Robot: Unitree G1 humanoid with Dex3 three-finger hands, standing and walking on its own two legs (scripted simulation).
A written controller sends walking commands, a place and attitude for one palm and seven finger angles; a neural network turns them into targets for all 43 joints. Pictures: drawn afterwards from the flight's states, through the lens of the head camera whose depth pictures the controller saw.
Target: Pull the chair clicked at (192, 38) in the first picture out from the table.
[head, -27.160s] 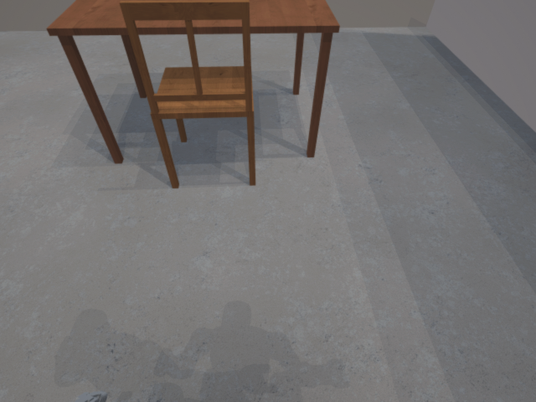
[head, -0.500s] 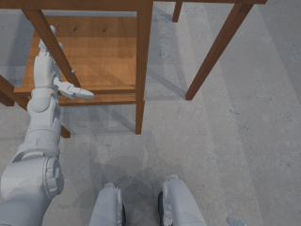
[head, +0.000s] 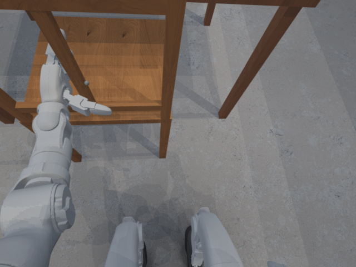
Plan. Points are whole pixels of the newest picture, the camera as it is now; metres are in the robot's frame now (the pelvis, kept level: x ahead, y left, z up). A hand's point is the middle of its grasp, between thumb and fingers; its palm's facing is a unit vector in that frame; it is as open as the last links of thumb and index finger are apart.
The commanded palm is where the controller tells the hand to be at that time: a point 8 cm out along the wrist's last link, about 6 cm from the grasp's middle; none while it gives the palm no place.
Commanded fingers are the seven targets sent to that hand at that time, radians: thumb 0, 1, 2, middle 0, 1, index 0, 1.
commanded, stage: hook a spindle and tug to test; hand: left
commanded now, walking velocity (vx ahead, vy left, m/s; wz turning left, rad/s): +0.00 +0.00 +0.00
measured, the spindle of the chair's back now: (72, 69) +0.53 +0.19 +0.04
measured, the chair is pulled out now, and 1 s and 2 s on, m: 0.00 0.00 0.06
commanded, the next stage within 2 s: step backward, pulling the chair out in 1.50 s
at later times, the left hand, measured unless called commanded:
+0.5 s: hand (87, 82) +0.50 +0.16 +0.03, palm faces +0.03 -1.00 -0.04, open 13.4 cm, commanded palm +0.47 +0.19 +0.03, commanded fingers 0.00 0.12 0.56 -0.50 -1.45 -0.50 -1.45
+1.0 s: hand (87, 83) +0.50 +0.16 +0.03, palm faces +0.02 -1.00 -0.03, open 5.1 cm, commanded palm +0.46 +0.20 +0.03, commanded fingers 0.00 0.90 0.90 -0.50 -1.45 -0.50 -1.45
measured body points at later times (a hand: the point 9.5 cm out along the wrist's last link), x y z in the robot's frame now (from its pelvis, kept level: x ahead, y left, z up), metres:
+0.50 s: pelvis +0.01 +0.00 +0.00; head +0.17 +0.02 +0.42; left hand +0.49 +0.22 +0.03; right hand +0.05 -0.26 -0.12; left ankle +0.02 +0.11 -0.61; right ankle +0.05 -0.13 -0.61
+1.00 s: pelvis +0.02 +0.00 +0.01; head +0.18 +0.02 +0.43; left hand +0.49 +0.22 +0.04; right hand +0.07 -0.26 -0.11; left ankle +0.02 +0.11 -0.61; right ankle +0.05 -0.13 -0.61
